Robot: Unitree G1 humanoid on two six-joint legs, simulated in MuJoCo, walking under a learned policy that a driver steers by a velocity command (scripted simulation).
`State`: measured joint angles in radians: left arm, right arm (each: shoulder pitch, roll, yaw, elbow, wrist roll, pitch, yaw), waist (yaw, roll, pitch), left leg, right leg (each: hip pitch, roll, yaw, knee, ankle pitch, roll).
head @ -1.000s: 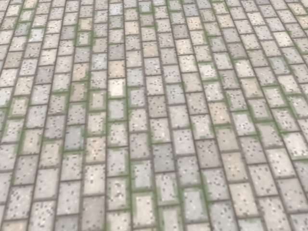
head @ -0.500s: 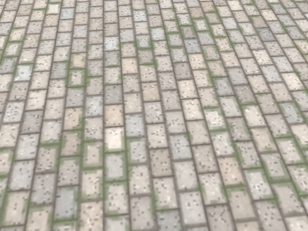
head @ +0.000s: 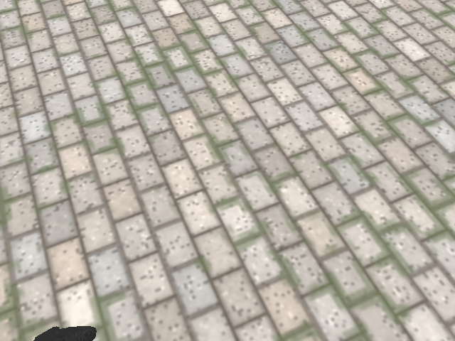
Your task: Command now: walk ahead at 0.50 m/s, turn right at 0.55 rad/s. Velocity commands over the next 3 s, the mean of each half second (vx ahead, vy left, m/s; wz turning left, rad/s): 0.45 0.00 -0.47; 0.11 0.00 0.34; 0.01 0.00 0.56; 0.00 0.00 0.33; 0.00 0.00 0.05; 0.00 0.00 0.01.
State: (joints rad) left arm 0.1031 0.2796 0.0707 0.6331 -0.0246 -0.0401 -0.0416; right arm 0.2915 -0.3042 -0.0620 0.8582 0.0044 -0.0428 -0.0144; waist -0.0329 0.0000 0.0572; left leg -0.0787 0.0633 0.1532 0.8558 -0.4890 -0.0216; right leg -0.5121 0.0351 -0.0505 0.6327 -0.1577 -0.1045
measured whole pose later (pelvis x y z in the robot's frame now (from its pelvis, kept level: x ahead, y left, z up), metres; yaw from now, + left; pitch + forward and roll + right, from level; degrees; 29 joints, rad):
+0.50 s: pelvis +0.28 +0.02 +0.01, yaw -14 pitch +2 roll +1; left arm 0.32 0.30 0.06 0.74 -0.01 -0.03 0.02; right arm 0.08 -0.28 -0.04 0.71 -0.01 -0.11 0.04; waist 0.04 -0.01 0.03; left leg -0.46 -0.04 -0.01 0.54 -0.12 0.02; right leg -0.27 0.10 0.18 1.03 -0.56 0.01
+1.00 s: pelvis +0.37 -0.01 +0.03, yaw +1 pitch +2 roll +0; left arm 0.15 0.25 0.05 0.68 0.02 -0.01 0.03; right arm 0.20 -0.35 -0.10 0.71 0.02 0.05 -0.02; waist -0.01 0.05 0.03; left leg -0.53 -0.06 -0.08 1.08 -0.45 -0.08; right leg -0.28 -0.01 0.00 0.46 -0.21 -0.01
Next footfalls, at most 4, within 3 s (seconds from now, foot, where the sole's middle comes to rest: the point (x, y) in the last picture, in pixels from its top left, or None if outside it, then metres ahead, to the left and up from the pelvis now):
0.42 left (202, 337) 0.45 0.10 -0.75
0.84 right None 0.43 -0.13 -0.75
1.24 left None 0.39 0.13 -0.75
1.72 right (265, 325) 0.47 -0.08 -0.75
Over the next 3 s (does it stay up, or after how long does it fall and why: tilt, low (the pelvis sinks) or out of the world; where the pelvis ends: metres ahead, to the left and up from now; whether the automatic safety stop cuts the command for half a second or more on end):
stays up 0.36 0.03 0.02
